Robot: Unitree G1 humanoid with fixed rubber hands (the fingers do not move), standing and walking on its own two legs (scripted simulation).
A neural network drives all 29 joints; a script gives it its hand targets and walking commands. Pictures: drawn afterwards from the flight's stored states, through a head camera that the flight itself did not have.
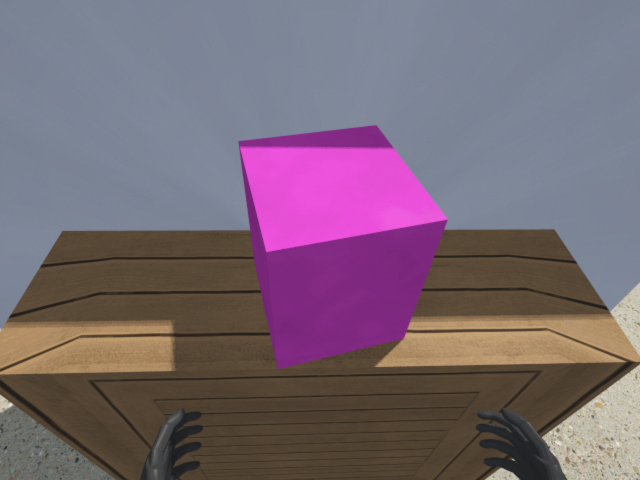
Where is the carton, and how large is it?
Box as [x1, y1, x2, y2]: [238, 125, 447, 368]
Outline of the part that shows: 376,125 238,141 254,261 277,368 402,338 404,336 447,219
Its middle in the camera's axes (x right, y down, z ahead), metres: +0.01 +0.01 +0.56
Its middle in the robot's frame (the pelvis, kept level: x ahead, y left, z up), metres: +0.43 +0.01 +0.07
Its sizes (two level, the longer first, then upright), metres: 0.210 0.200 0.250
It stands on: a pedestal, 0.73 m high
